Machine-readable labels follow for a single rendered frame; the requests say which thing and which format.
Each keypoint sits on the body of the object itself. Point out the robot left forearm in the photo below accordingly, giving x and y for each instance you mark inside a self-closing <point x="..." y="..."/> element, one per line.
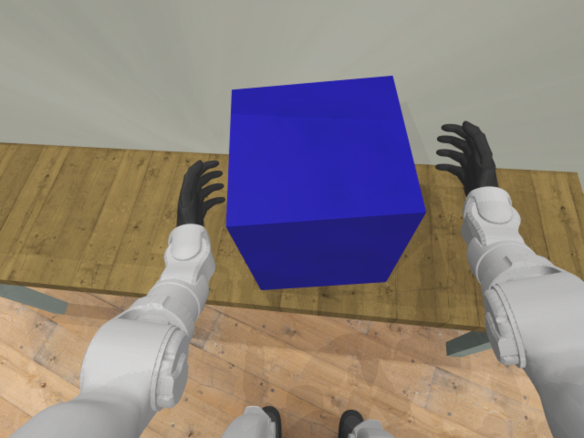
<point x="180" y="294"/>

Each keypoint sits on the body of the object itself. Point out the robot right upper arm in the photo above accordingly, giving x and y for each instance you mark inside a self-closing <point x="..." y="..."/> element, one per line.
<point x="537" y="323"/>

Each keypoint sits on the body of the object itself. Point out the left robot hand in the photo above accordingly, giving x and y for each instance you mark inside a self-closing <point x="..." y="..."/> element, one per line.
<point x="191" y="206"/>

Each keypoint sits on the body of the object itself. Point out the table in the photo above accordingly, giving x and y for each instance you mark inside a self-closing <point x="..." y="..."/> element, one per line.
<point x="98" y="220"/>

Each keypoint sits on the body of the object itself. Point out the robot right forearm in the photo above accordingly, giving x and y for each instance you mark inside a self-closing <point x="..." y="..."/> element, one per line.
<point x="496" y="251"/>

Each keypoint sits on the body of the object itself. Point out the robot left foot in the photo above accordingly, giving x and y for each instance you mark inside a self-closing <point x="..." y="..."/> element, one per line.
<point x="273" y="413"/>

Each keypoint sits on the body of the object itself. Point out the robot left upper arm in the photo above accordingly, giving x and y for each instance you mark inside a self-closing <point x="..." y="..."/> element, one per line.
<point x="133" y="369"/>

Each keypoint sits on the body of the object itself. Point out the right robot hand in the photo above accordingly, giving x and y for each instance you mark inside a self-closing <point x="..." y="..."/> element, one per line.
<point x="477" y="159"/>

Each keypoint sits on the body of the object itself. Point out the carton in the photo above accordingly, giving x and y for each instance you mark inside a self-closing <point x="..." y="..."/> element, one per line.
<point x="322" y="187"/>

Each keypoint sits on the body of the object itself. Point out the robot left shin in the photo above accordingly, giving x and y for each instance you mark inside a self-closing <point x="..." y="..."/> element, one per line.
<point x="254" y="410"/>

